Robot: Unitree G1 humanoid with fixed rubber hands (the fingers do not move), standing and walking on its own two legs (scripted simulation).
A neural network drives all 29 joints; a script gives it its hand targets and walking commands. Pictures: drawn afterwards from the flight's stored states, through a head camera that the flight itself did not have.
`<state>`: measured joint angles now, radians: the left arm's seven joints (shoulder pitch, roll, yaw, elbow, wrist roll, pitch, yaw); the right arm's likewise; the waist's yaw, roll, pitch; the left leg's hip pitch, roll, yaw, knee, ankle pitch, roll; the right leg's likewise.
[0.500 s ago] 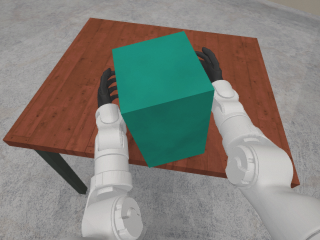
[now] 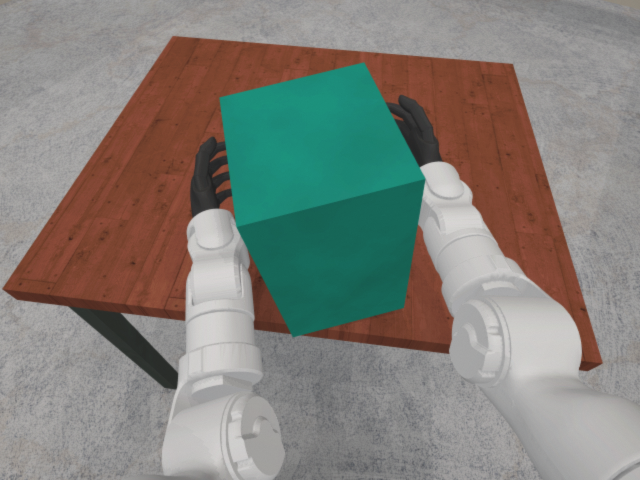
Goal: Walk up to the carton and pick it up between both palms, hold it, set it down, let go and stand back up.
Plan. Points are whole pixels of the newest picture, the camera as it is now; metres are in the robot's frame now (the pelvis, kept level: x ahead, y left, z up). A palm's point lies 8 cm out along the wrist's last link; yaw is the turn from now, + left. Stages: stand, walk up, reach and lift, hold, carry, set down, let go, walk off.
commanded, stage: reach and lift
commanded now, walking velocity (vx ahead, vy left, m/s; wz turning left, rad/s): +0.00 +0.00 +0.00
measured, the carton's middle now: (324, 217) +0.41 +0.06 +0.07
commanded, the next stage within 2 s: none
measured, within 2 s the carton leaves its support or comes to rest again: neither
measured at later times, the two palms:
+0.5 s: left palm (209, 209) +0.37 +0.19 +0.11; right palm (422, 167) +0.45 -0.06 +0.13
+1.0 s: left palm (161, 205) +0.34 +0.22 +0.15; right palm (406, 169) +0.40 -0.03 +0.17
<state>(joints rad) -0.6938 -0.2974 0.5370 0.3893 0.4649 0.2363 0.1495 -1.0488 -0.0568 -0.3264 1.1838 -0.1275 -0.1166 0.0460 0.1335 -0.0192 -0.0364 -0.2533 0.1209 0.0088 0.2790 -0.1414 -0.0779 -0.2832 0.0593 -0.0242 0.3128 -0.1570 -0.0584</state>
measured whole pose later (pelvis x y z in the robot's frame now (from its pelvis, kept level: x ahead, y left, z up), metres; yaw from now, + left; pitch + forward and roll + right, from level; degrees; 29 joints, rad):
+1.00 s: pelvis -0.03 +0.03 +0.00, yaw +3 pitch +2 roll -1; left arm -0.72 -0.13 0.35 0.45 0.25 0.45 0.18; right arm -0.97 -0.04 -0.16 1.07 0.06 0.07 -0.11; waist 0.06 -0.04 -0.08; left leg -0.24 0.08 -0.03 0.36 -0.15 -0.07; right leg -0.21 0.01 -0.07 0.32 -0.14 -0.02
